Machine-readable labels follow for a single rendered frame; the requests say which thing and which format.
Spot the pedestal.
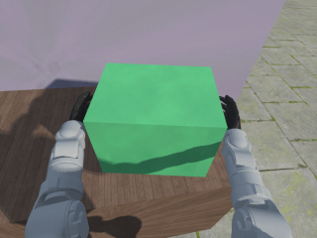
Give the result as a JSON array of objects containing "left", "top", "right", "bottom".
[{"left": 0, "top": 86, "right": 233, "bottom": 238}]

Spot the robot right hand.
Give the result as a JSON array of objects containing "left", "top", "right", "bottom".
[{"left": 219, "top": 95, "right": 242, "bottom": 130}]

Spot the robot left forearm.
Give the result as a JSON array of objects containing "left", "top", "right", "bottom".
[{"left": 25, "top": 120, "right": 86, "bottom": 238}]

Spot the robot left upper arm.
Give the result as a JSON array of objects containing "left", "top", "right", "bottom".
[{"left": 26, "top": 199, "right": 89, "bottom": 238}]

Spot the robot right upper arm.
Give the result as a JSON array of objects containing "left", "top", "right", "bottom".
[{"left": 231, "top": 206, "right": 292, "bottom": 238}]

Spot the robot left hand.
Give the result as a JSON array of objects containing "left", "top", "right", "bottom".
[{"left": 68, "top": 91, "right": 93, "bottom": 127}]

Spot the robot right forearm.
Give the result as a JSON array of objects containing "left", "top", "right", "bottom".
[{"left": 221, "top": 128, "right": 293, "bottom": 238}]

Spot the carton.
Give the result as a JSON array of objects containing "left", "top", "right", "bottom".
[{"left": 83, "top": 62, "right": 228, "bottom": 178}]

